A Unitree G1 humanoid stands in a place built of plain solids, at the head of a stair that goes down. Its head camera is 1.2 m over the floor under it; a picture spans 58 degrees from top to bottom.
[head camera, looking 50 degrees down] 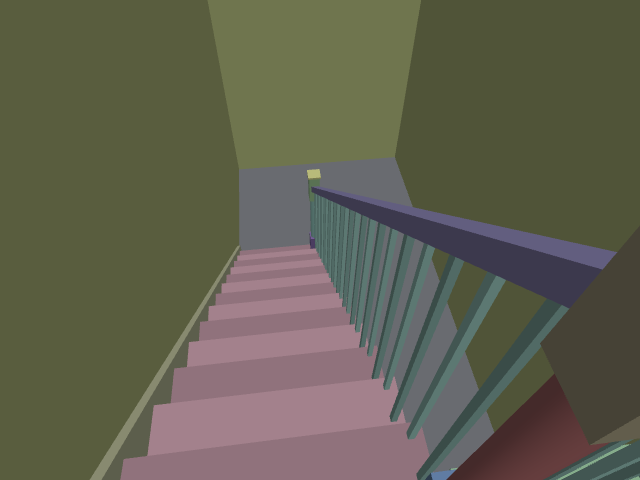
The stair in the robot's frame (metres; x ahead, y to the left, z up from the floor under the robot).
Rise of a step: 0.21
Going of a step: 0.23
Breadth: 0.91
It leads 7 degrees to the left of straight ahead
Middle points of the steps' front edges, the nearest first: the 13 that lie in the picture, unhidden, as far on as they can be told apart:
0.38 0.13 -0.21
0.61 0.16 -0.42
0.85 0.19 -0.62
1.08 0.22 -0.83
1.31 0.25 -1.04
1.54 0.28 -1.24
1.77 0.30 -1.45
2.00 0.33 -1.66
2.23 0.36 -1.87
2.46 0.39 -2.07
2.70 0.42 -2.28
2.93 0.44 -2.49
3.15 0.52 -2.70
